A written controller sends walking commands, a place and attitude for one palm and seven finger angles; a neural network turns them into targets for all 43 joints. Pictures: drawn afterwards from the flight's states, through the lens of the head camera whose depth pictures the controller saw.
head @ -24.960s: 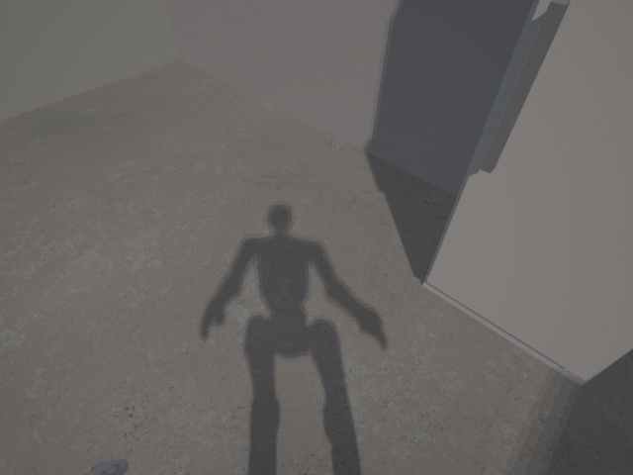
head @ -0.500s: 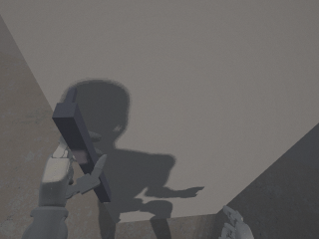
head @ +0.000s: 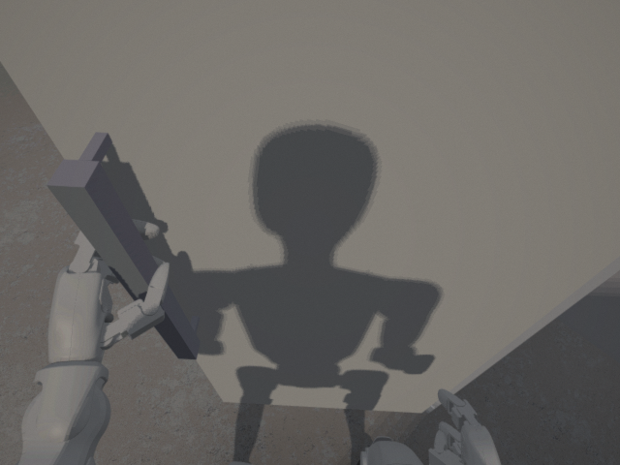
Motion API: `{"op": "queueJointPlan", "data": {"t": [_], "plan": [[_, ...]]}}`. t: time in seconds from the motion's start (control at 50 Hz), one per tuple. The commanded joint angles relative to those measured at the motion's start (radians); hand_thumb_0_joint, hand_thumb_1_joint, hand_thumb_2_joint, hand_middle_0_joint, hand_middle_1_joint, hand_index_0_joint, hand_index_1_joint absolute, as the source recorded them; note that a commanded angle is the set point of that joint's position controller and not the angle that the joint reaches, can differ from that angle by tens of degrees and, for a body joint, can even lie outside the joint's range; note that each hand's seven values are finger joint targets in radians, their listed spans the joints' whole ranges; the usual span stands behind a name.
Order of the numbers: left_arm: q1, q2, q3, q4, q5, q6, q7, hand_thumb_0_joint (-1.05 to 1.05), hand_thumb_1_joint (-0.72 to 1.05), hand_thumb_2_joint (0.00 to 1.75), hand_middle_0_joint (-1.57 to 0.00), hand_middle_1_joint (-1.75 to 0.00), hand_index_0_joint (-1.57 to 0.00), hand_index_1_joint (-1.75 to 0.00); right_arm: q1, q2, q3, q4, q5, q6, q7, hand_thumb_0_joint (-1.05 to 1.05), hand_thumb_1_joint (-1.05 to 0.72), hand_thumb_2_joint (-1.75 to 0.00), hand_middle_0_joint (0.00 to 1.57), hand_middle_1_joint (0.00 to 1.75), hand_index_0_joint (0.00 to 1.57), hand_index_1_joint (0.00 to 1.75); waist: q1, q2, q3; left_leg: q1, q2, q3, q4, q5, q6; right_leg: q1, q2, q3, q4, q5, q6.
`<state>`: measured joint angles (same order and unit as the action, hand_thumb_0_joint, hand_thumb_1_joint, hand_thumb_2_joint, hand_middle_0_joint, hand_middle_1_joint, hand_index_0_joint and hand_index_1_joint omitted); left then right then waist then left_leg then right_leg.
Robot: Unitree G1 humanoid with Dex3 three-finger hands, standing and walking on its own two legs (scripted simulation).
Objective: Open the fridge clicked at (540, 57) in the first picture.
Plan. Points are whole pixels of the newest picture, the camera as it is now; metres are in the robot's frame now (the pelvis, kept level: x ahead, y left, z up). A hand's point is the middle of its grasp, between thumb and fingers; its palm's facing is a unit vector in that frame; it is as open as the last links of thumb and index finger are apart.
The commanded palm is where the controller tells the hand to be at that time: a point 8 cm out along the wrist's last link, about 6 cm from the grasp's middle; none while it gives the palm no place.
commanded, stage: walk backward, drawing the door open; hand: left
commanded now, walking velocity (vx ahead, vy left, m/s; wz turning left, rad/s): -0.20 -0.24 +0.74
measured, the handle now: (157, 276) +0.30 +0.21 +0.08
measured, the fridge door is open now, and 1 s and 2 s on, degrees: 44 73 71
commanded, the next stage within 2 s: stop walking and hold the door back in 0.58 s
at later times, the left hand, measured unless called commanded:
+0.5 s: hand out of the picture +0.09 +0.13 +0.12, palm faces +0.55 -0.79 -0.26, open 6.9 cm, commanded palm +0.03 +0.16 +0.12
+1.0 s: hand out of the picture +0.03 +0.09 +0.12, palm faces +0.76 -0.60 -0.25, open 6.4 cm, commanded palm -0.02 +0.12 +0.11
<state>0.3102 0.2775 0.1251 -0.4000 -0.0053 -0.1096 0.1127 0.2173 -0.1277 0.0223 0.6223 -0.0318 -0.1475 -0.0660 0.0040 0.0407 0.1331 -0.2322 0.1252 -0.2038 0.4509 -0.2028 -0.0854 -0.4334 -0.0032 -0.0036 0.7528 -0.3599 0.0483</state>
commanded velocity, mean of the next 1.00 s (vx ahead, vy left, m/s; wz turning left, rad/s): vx -0.08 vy -0.08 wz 0.47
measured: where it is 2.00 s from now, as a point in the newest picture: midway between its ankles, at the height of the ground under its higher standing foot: outside the picture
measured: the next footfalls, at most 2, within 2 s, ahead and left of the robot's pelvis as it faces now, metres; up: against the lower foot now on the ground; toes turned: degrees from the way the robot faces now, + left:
right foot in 0.06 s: +0.11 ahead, -0.18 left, +0.00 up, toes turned +1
left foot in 0.30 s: -0.04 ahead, +0.02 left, +0.00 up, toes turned +18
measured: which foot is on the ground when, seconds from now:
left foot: down 0.00-0.04, up 0.06-0.28, down 0.30-0.62, up 0.64-0.94, down 0.96-1.00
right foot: up 0.00-0.04, down 0.06-0.30, up 0.32-0.60, down 0.62-1.00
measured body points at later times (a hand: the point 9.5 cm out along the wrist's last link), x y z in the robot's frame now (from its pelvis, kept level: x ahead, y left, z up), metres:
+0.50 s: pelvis -0.06 -0.15 +0.01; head -0.06 -0.11 +0.45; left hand +0.05 +0.17 +0.14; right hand +0.15 -0.30 -0.08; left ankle -0.08 +0.00 -0.74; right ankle +0.05 -0.27 -0.66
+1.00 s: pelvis -0.10 -0.27 -0.01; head -0.12 -0.26 +0.44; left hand -0.02 +0.12 +0.14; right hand +0.21 -0.37 -0.07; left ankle -0.18 -0.18 -0.74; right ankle +0.04 -0.31 -0.74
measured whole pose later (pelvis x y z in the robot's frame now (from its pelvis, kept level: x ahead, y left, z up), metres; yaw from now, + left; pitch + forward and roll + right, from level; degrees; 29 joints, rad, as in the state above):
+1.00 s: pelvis -0.10 -0.27 -0.01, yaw +35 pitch -3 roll +3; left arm -0.07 0.34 0.15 0.09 -0.01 -0.17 0.10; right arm 0.14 -0.27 -0.01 0.63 0.00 -0.07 -0.12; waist 0.03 -0.07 0.02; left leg -0.16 -0.03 0.07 0.48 -0.27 0.02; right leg -0.38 -0.13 -0.11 0.62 -0.23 0.00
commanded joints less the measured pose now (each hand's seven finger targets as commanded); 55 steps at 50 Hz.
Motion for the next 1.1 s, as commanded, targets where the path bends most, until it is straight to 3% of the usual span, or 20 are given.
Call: {"op": "queueJointPlan", "data": {"t": [0.0, 0.04, 0.06, 0.1, 0.2, 0.24, 0.28, 0.3, 0.42, 0.52, 0.56, 0.6, 0.64, 0.68, 0.74, 0.86, 0.92, 0.96, 1.02, 1.08], "plan": [[-0.116, 0.159, 0.133, -0.298, 0.022, -0.112, 0.027, 0.0, 0.9, 0.9, -0.45, -1.4, -0.45, -1.4, -0.127, -0.131, -0.068, -0.136, 0.016, -0.056, -0.022, 0.0, -0.9, -0.9, 0.2, 0.3, 0.2, 0.3, 0.008, -0.019, -0.234, -0.128, -0.087, 0.078, 0.123, -0.266, 0.113, 0.329, -0.031, -0.008, -0.42, 0.104, -0.01], [-0.128, 0.242, 0.218, -0.357, 0.009, -0.097, 0.032, 0.0, 0.9, 0.9, -0.45, -1.4, -0.45, -1.4, -0.181, -0.089, -0.067, -0.144, 0.024, -0.058, -0.031, 0.0, -0.9, -0.9, 0.2, 0.3, 0.2, 0.3, 0.032, -0.415, -0.259, -0.244, -0.194, 0.188, 0.76, -0.426, 0.073, 0.186, -0.381, 0.339, -0.502, 0.25, -0.2], [-0.146, 0.268, 0.265, -0.383, 0.004, -0.103, 0.042, 0.0, 0.9, 0.9, -0.45, -1.4, -0.45, -1.4, -0.171, -0.09, -0.055, -0.125, 0.005, -0.061, -0.034, 0.0, -0.9, -0.9, 0.2, 0.3, 0.2, 0.3, 0.025, -0.316, -0.272, -0.279, -0.155, 0.158, 0.897, -0.421, 0.079, 0.184, -0.415, 0.283, -0.473, 0.387, -0.228], [-0.09, 0.239, 0.265, -0.363, -0.006, -0.091, 0.022, 0.0, 0.9, 0.9, -0.45, -1.4, -0.45, -1.4, -0.16, -0.116, -0.07, -0.127, 0.018, -0.021, -0.029, 0.0, -0.9, -0.9, 0.2, 0.3, 0.2, 0.3, 0.012, -0.306, -0.297, -0.246, -0.107, 0.193, 0.923, -0.351, 0.066, 0.194, -0.356, 0.206, -0.46, 0.08, -0.212], [-0.081, 0.182, 0.218, -0.363, -0.025, -0.083, 0.017, 0.0, 0.9, 0.9, -0.45, -1.4, -0.45, -1.4, -0.143, -0.125, -0.063, -0.16, 0.015, -0.009, -0.05, 0.0, -0.9, -0.9, 0.2, 0.3, 0.2, 0.3, 0.001, -0.23, -0.253, -0.003, -0.114, 0.303, 0.409, -0.357, 0.071, 0.136, -0.289, -0.015, -0.402, 0.089, -0.171], [-0.088, 0.167, 0.181, -0.369, -0.025, -0.078, 0.016, 0.0, 0.9, 0.9, -0.45, -1.4, -0.45, -1.4, -0.087, -0.151, -0.07, -0.148, 0.011, -0.014, -0.057, 0.0, -0.9, -0.9, 0.2, 0.3, 0.2, 0.3, -0.038, -0.048, -0.237, 0.144, -0.101, 0.266, 0.072, -0.201, 0.083, 0.012, -0.245, -0.07, -0.156, 0.018, -0.117], [-0.082, 0.125, 0.114, -0.39, 0.005, -0.112, 0.011, 0.0, 0.9, 0.9, -0.45, -1.4, -0.45, -1.4, -0.087, -0.196, -0.069, -0.182, 0.005, -0.039, -0.049, 0.0, -0.9, -0.9, 0.2, 0.3, 0.2, 0.3, -0.018, 0.404, -0.171, 0.209, 0.328, -0.429, -0.274, 0.148, 0.174, -0.291, -0.036, -0.065, 0.341, -0.283, 0.002], [-0.115, 0.178, 0.145, -0.359, 0.036, -0.137, 0.011, 0.0, 0.9, 0.9, -0.45, -1.4, -0.45, -1.4, -0.066, -0.186, -0.066, -0.135, -0.009, -0.043, -0.04, 0.0, -0.9, -0.9, 0.2, 0.3, 0.2, 0.3, -0.024, 0.288, -0.167, 0.191, 0.383, -0.487, -0.264, 0.317, 0.217, -0.283, -0.034, 0.055, 0.456, -0.188, -0.003], [-0.087, 0.142, 0.132, -0.308, 0.019, -0.115, 0.013, 0.0, 0.9, 0.9, -0.45, -1.4, -0.45, -1.4, -0.105, -0.187, -0.078, -0.127, 0.019, -0.053, -0.012, 0.0, -0.9, -0.9, 0.2, 0.3, 0.2, 0.3, 0.0, 0.294, -0.139, 0.022, 0.092, -0.01, -0.177, 0.025, 0.163, -0.018, -0.006, -0.006, 0.207, 0.01, 0.011], [-0.041, 0.183, 0.18, -0.28, 0.002, -0.125, 0.036, 0.0, 0.9, 0.9, -0.45, -1.4, -0.45, -1.4, -0.102, -0.182, -0.064, -0.128, 0.012, -0.06, -0.022, 0.0, -0.9, -0.9, 0.2, 0.3, 0.2, 0.3, 0.005, 0.317, -0.178, -0.092, 0.056, -0.046, -0.211, -0.241, 0.167, 0.258, 0.076, -0.075, -0.159, -0.051, 0.002], [-0.018, 0.205, 0.205, -0.29, 0.006, -0.133, 0.035, 0.0, 0.9, 0.9, -0.45, -1.4, -0.45, -1.4, -0.101, -0.161, -0.065, -0.123, 0.008, -0.069, -0.021, 0.0, -0.9, -0.9, 0.2, 0.3, 0.2, 0.3, 0.015, 0.131, -0.197, -0.088, -0.036, 0.007, -0.04, -0.194, 0.126, 0.341, 0.037, -0.056, -0.427, 0.106, -0.005], [-0.008, 0.31, 0.285, -0.328, 0.001, -0.118, 0.036, 0.0, 0.9, 0.9, -0.45, -1.4, -0.45, -1.4, -0.149, -0.104, -0.061, -0.133, 0.012, -0.058, -0.022, 0.0, -0.9, -0.9, 0.2, 0.3, 0.2, 0.3, 0.025, -0.358, -0.201, -0.229, -0.211, 0.212, 0.526, -0.36, 0.043, 0.248, -0.321, 0.278, -0.524, 0.26, -0.159], [-0.028, 0.33, 0.356, -0.34, -0.012, -0.111, 0.05, 0.0, 0.9, 0.9, -0.45, -1.4, -0.45, -1.4, -0.128, -0.11, -0.055, -0.109, -0.001, -0.067, -0.03, 0.0, -0.9, -0.9, 0.2, 0.3, 0.2, 0.3, 0.03, -0.261, -0.262, -0.29, -0.144, 0.136, 0.854, -0.392, 0.067, 0.191, -0.437, 0.276, -0.475, 0.401, -0.245], [-0.035, 0.218, 0.282, -0.16, -0.019, -0.087, 0.026, 0.0, 0.9, 0.9, -0.45, -1.4, -0.45, -1.4, -0.117, -0.133, -0.068, -0.089, 0.012, -0.041, -0.035, 0.0, -0.9, -0.9, 0.2, 0.3, 0.2, 0.3, -0.007, -0.257, -0.257, -0.307, -0.108, 0.177, 0.832, -0.31, 0.036, 0.291, -0.343, 0.166, -0.397, 0.489, -0.227], [-0.255, 0.279, 0.323, 0.015, -0.021, -0.081, 0.057, 0.0, 0.9, 0.9, -0.45, -1.4, -0.45, -1.4, -0.125, -0.155, -0.057, -0.087, 0.014, -0.026, -0.061, 0.0, -0.9, -0.9, 0.2, 0.3, 0.2, 0.3, -0.005, -0.189, -0.287, -0.177, -0.118, 0.219, 0.556, -0.261, 0.049, 0.302, -0.344, 0.102, -0.354, 0.695, -0.18], [-0.573, 0.304, 0.248, 0.255, -0.014, -0.092, 0.056, 0.0, 0.9, 0.9, -0.45, -1.4, -0.45, -1.4, -0.093, -0.214, -0.064, -0.089, 0.029, 0.016, -0.065, 0.0, -0.9, -0.9, 0.2, 0.3, 0.2, 0.3, 0.017, -0.246, -0.266, -0.044, -0.136, 0.245, 0.165, -0.24, 0.1, 0.233, -0.383, 0.203, -0.459, 0.184, -0.159], [-0.736, 0.274, 0.178, 0.284, -0.013, -0.115, 0.037, 0.0, 0.9, 0.9, -0.45, -1.4, -0.45, -1.4, -0.096, -0.227, -0.057, -0.095, 0.034, 0.043, -0.059, 0.0, -0.9, -0.9, 0.2, 0.3, 0.2, 0.3, -0.009, -0.011, -0.278, 0.122, -0.129, 0.256, -0.144, -0.104, 0.138, 0.165, -0.264, 0.118, -0.307, 0.051, -0.093], [-0.797, 0.267, 0.179, 0.287, -0.011, -0.14, 0.037, 0.0, 0.9, 0.9, -0.45, -1.4, -0.45, -1.4, -0.113, -0.251, -0.056, -0.109, 0.037, 0.054, -0.051, 0.0, -0.9, -0.9, 0.2, 0.3, 0.2, 0.3, 0.008, 0.363, -0.23, 0.133, 0.12, -0.053, -0.223, -0.017, 0.254, 0.006, -0.045, -0.077, 0.028, -0.067, -0.021], [-0.932, 0.308, 0.186, 0.402, 0.01, -0.117, 0.03, 0.0, 0.9, 0.9, -0.45, -1.4, -0.45, -1.4, -0.105, -0.219, -0.054, -0.069, 0.054, 0.063, -0.037, 0.0, -0.9, -0.9, 0.2, 0.3, 0.2, 0.3, -0.019, 0.262, -0.213, 0.058, 0.203, -0.181, -0.223, -0.1, 0.352, -0.092, -0.021, -0.007, 0.303, -0.139, -0.03], [-0.945, 0.278, 0.172, 0.559, -0.007, -0.084, 0.016, 0.0, 0.9, 0.9, -0.45, -1.4, -0.45, -1.4, -0.107, -0.249, -0.06, -0.076, 0.065, 0.069, -0.035, 0.0, -0.9, -0.9, 0.2, 0.3, 0.2, 0.3, 0.031, 0.05, -0.25, -0.071, 0.091, 0.088, -0.074, -0.184, 0.235, 0.213, 0.0, -0.052, -0.036, -0.072, -0.034]]}}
